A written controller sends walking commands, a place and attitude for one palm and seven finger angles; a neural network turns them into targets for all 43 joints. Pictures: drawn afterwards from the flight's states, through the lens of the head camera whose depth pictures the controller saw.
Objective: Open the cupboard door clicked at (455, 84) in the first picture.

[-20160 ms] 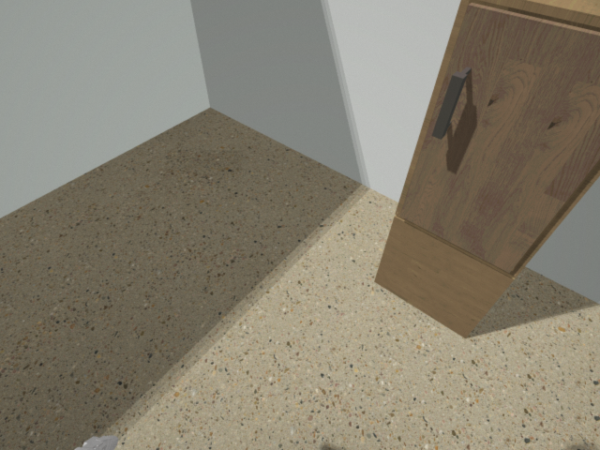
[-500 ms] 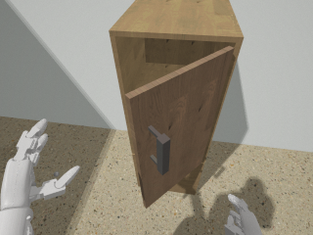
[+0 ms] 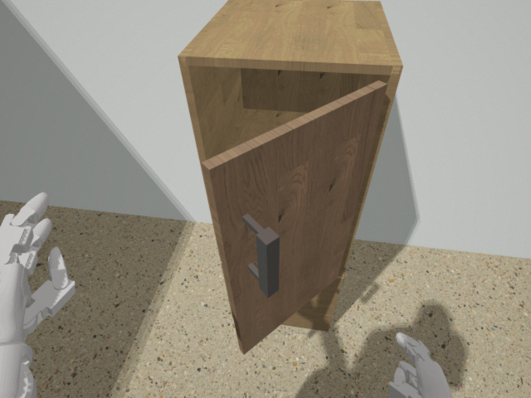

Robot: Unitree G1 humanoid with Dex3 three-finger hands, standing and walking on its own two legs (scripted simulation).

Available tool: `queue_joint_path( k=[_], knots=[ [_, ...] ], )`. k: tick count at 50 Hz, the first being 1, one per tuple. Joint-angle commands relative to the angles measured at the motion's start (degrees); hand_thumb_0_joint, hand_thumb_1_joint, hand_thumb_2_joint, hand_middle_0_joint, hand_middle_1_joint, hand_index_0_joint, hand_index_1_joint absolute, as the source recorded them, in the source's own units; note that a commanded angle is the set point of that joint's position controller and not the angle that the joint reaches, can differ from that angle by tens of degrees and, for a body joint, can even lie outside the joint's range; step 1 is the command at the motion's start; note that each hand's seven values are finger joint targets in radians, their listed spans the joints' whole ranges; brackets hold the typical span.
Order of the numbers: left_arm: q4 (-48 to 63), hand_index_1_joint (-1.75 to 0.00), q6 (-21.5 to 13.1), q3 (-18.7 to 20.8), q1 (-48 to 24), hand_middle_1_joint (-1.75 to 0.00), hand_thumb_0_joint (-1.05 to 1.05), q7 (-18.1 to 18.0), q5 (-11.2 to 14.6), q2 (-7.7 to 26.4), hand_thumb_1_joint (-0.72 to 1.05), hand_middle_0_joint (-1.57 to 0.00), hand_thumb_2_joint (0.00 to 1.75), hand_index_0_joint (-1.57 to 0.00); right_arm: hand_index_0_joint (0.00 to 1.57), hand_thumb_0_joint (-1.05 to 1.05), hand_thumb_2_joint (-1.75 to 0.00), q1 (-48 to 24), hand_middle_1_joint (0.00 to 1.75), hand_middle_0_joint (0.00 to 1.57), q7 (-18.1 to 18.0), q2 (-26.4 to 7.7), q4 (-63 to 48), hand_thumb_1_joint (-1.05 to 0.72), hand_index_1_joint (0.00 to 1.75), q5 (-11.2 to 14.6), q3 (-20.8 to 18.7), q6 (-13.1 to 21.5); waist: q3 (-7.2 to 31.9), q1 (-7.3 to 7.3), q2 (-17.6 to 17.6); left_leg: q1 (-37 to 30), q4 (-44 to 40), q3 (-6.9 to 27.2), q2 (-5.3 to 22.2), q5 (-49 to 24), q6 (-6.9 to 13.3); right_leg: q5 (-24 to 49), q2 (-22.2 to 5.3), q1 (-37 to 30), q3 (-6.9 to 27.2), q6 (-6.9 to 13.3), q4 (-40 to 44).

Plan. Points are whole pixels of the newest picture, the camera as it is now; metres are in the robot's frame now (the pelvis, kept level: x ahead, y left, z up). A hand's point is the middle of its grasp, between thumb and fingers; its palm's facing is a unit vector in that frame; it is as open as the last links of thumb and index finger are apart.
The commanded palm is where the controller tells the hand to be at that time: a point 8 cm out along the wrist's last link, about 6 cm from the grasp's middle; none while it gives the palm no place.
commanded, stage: draw the hand back to the body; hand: left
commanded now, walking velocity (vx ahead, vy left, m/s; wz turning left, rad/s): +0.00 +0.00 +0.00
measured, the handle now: (259, 256) +0.31 +0.06 +0.06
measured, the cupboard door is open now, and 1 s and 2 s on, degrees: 48 48 48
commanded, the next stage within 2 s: step back with the hand held close in 0.08 s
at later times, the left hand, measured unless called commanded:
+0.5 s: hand (65, 300) +0.17 +0.26 +0.14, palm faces +0.35 -0.80 -0.49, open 7.4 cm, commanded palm +0.11 +0.30 +0.17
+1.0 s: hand out of the picture +0.10 +0.28 +0.15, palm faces +0.45 -0.78 -0.43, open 7.4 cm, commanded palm +0.03 +0.33 +0.17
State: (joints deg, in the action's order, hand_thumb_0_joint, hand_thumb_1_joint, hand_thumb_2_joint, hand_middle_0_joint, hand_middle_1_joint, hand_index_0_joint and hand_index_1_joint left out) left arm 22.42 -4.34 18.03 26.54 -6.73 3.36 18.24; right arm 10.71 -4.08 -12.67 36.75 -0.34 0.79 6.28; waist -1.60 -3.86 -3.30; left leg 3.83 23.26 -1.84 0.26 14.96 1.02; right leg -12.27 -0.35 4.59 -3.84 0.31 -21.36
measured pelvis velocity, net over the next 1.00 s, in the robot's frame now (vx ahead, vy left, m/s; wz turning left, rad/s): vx -0.11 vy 0.02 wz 0.02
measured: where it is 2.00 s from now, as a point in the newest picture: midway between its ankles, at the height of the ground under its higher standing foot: outside the picture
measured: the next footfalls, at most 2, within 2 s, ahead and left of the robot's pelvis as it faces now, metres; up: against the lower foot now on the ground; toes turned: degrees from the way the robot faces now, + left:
right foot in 1.34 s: -0.23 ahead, -0.09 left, +0.00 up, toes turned -1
left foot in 1.50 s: -0.05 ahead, +0.09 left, +0.00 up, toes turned -2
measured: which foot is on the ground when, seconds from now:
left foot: down 0.00-1.00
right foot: down 0.00-1.00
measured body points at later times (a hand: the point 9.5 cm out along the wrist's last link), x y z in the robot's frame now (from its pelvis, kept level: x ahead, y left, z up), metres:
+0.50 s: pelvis -0.03 +0.01 +0.00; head -0.01 +0.00 +0.45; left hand +0.15 +0.30 +0.17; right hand +0.15 -0.24 -0.09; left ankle -0.02 +0.10 -0.74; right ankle +0.00 -0.11 -0.74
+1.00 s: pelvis -0.11 +0.02 -0.03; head -0.08 +0.04 +0.42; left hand +0.07 +0.32 +0.17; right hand +0.06 -0.22 -0.10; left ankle -0.02 +0.11 -0.74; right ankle +0.00 -0.11 -0.74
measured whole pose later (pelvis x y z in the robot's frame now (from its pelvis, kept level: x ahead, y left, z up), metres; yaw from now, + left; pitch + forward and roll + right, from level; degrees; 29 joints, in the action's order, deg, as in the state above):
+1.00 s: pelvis -0.11 +0.02 -0.03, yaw +1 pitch -1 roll -2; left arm 32.3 -12.1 24.0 29.0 -9.3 1.0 21.9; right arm 11.9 -3.5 -12.3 33.7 0.0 0.0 4.1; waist -3.9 0.1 0.8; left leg 26.3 41.7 -1.3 -1.0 19.3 1.9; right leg -9.3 -1.2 24.4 -2.3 -0.9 -34.8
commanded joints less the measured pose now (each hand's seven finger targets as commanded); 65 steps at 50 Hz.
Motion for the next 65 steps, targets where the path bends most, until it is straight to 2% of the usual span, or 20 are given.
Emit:
queue_joint_path(
  k=[1,9,10,11,15,20,27,37,40,44,46,49,50,51,52,54,55,58,62,65],
  knots=[
    [13.1,-0.30,-4.5,7.6,-6.0,-0.30,0.00,-1.2,-0.1,11.0,0.90,-0.20,0.90,-0.20,0.20,0.00,-0.90,-7.8,0.30,0.20,-0.7,-5.6,-9.2,-0.90,0.30,0.1,-1.9,3.5,4.5,-0.17,-2.0,1.9,-3.5,1.3,0.4,-13.2,-0.2,9.4,-0.2,-2.0,1.8,0.7,2.7],
    [11.5,-0.30,-4.6,7.0,-5.5,-0.30,0.00,-1.0,0.0,10.3,0.90,-0.20,0.90,-0.20,0.20,0.00,-0.90,-8.1,0.30,0.20,-0.7,-5.7,-9.0,-0.90,0.30,0.2,-2.0,3.6,3.6,-0.13,0.3,1.9,-4.0,1.4,0.5,-12.0,0.0,8.1,-0.1,-1.5,1.9,0.5,3.3],
    [12.7,-0.30,-4.9,9.1,-8.9,-0.30,0.00,-1.3,0.1,12.7,0.90,-0.20,0.90,-0.20,0.20,0.00,-0.90,-8.2,0.30,0.20,-0.8,-5.8,-8.7,-0.90,0.30,0.2,-2.0,3.8,4.4,-0.19,-0.4,1.9,-4.0,1.4,0.4,-11.5,0.0,7.8,-0.2,-1.9,2.0,0.6,3.4],
    [14.4,-0.30,-6.9,15.1,-12.5,-0.30,0.00,-1.4,0.0,18.4,0.90,-0.20,0.90,-0.20,0.20,0.00,-0.90,-6.4,0.30,0.20,-0.6,-7.0,-10.9,-0.90,0.30,1.0,-1.9,2.4,-0.7,2.41,1.5,6.2,-2.1,2.3,1.5,-7.4,1.1,8.6,-2.7,4.5,6.6,0.1,6.6],
    [9.8,-0.30,-7.4,9.1,-0.2,-0.30,0.00,-0.1,-0.5,11.2,0.90,-0.20,0.90,-0.20,0.20,0.00,-0.90,-6.5,0.30,0.20,-0.3,-7.2,-11.0,-0.90,0.30,0.4,-2.5,0.0,4.5,2.81,2.7,5.5,-0.1,2.6,1.9,-12.0,0.8,13.8,-4.5,3.5,5.2,0.2,4.4],
    [14.1,-0.30,-7.3,11.1,3.6,-0.30,0.00,-1.0,-0.5,13.6,0.90,-0.20,0.90,-0.20,0.20,0.00,-0.90,-6.4,0.30,0.20,-0.7,-7.4,-12.6,-0.90,0.30,0.7,-3.5,-1.8,10.2,2.90,2.7,6.5,0.7,2.8,3.3,-19.0,0.5,20.3,-4.3,1.5,4.5,-0.3,-0.4],
    [18.6,-0.30,-8.0,14.0,4.5,-0.30,0.00,-2.3,-0.7,16.4,0.90,-0.20,0.90,-0.20,0.20,0.00,-0.90,-6.4,0.30,0.20,-1.4,-7.1,-13.8,-0.90,0.30,1.0,-4.1,-2.3,10.9,2.92,0.4,11.5,1.1,4.0,4.2,-16.9,0.6,18.9,-4.5,1.9,5.1,-0.3,-4.3],
    [18.9,-0.30,-10.2,14.7,3.1,-0.30,0.00,-3.1,-2.7,14.7,0.90,-0.20,0.90,-0.20,0.20,0.00,-0.90,-4.9,0.30,0.20,-1.1,-8.3,-15.1,-0.90,0.30,0.8,-4.1,0.0,4.5,3.05,-5.2,37.4,-8.8,10.6,9.3,18.2,4.7,2.8,-0.7,-5.5,4.4,-1.4,-16.3],
    [18.3,-0.30,-10.8,14.8,2.0,-0.30,0.00,-3.0,-3.2,14.2,0.90,-0.20,0.90,-0.20,0.20,0.00,-0.90,-3.8,0.30,0.20,-0.9,-8.0,-15.0,-0.90,0.30,0.9,-4.2,0.9,4.0,3.45,-2.9,40.4,-5.7,9.9,9.3,21.6,5.3,2.8,-0.9,-5.4,6.1,-1.3,-17.7],
    [19.2,-0.30,-11.3,13.9,0.0,-0.30,0.00,-3.1,-2.6,14.7,0.90,-0.20,0.90,-0.20,0.20,0.00,-0.90,-2.2,0.30,0.20,-0.5,-7.2,-13.7,-0.90,0.30,0.4,-4.3,1.4,3.5,4.34,8.6,25.4,11.9,4.5,1.4,16.9,1.4,-13.6,-8.8,15.0,16.9,2.8,0.2],
    [20.4,-0.30,-11.4,13.3,-1.0,-0.30,0.00,-3.8,-2.1,15.2,0.90,-0.20,0.90,-0.20,0.20,0.00,-0.90,-1.8,0.30,0.20,-0.1,-6.2,-11.5,-0.90,0.30,0.3,-3.7,1.1,6.0,4.71,12.4,13.0,23.4,2.0,-0.6,9.7,-0.3,-17.6,-14.4,25.8,17.7,5.6,5.7],
    [22.4,-0.30,-11.3,14.0,-0.7,-0.30,0.00,-4.3,-1.7,16.0,0.90,-0.20,0.90,-0.20,0.20,0.00,-0.90,-2.8,0.30,0.20,-0.6,-6.8,-11.7,-0.90,0.30,0.5,-3.4,0.5,5.1,5.06,4.4,11.5,11.8,5.5,1.8,11.0,0.4,-15.9,-9.6,27.2,9.8,2.8,-1.0],
    [24.0,-0.30,-11.8,14.8,-0.5,-0.30,0.00,-4.3,-1.7,16.6,0.90,-0.20,0.90,-0.20,0.20,0.00,-0.90,-3.5,0.30,0.20,-1.0,-7.7,-12.5,-0.90,0.30,0.4,-3.4,0.7,3.4,4.82,-3.2,17.4,2.5,11.5,5.8,17.9,1.9,-18.2,-5.1,25.0,7.1,0.7,-8.1],
    [24.6,-0.30,-12.3,16.0,-0.1,-0.30,0.00,-4.4,-2.1,16.3,0.90,-0.20,0.90,-0.20,0.20,0.00,-0.90,-4.3,0.30,0.20,-1.2,-8.4,-13.2,-0.90,0.30,0.0,-3.4,1.5,3.2,4.50,-15.9,30.2,-11.9,22.2,13.9,29.8,5.1,-15.0,1.3,14.8,3.7,-1.3,-25.1],
    [25.9,-0.30,-12.6,17.7,-1.8,-0.30,0.00,-4.6,-2.8,18.0,0.90,-0.20,0.90,-0.20,0.20,0.00,-0.90,-4.9,0.30,0.20,-1.4,-7.8,-13.4,-0.90,0.30,-0.5,-4.0,2.4,4.2,4.27,-20.9,37.3,-20.8,31.5,20.5,33.1,8.3,-14.3,5.1,9.0,4.2,-2.0,-44.4],
    [22.5,-0.30,-12.8,16.7,-0.9,-0.30,0.00,-4.3,-2.4,16.6,0.90,-0.20,0.90,-0.20,0.20,0.00,-0.90,-4.3,0.30,0.20,-0.3,-6.2,-11.2,-0.90,0.30,-0.3,-4.9,3.9,5.8,4.15,-5.5,27.6,-13.2,24.4,18.6,18.1,8.5,-15.9,4.0,15.8,8.2,-1.1,-50.3],
    [21.4,-0.30,-12.6,17.0,1.1,-0.30,0.00,-4.5,-1.8,16.1,0.90,-0.20,0.90,-0.20,0.20,0.00,-0.90,-4.3,0.30,0.20,0.1,-5.9,-10.6,-0.90,0.30,-0.1,-5.1,4.6,6.8,3.94,-3.7,22.0,-10.7,21.1,17.2,13.1,8.6,-15.6,2.8,18.6,7.4,-1.3,-47.1],
    [22.1,-0.30,-11.6,12.4,4.2,-0.30,0.00,-4.3,-1.0,12.2,0.90,-0.20,0.90,-0.20,0.20,0.00,-0.90,-4.0,0.30,0.20,0.9,-5.5,-8.9,-0.90,0.30,-0.4,-4.2,5.2,8.1,4.07,-7.6,14.9,-12.5,16.4,14.7,7.4,6.2,-17.2,2.7,16.7,3.2,-1.1,-34.1],
    [22.0,-0.30,-10.5,11.3,3.3,-0.30,0.00,-3.5,-0.4,13.1,0.90,-0.20,0.90,-0.20,0.20,0.00,-0.90,-3.5,0.30,0.20,1.2,-6.2,-7.8,-0.90,0.30,-0.7,-3.8,5.2,10.3,3.79,-12.1,9.0,-14.8,11.6,11.5,3.5,2.9,-17.6,4.7,9.7,-0.3,0.3,-13.6],
    [22.4,-0.30,-11.7,13.4,3.5,-0.30,0.00,-2.1,0.8,16.4,0.90,-0.20,0.90,-0.20,0.20,0.00,-0.90,-3.6,0.30,0.20,1.3,-6.0,-7.6,-0.90,0.30,-0.9,-3.5,3.5,12.2,3.23,-6.1,3.4,-6.4,7.0,9.1,-11.3,-0.7,-5.1,1.3,7.2,2.3,2.2,6.8]
  ],
)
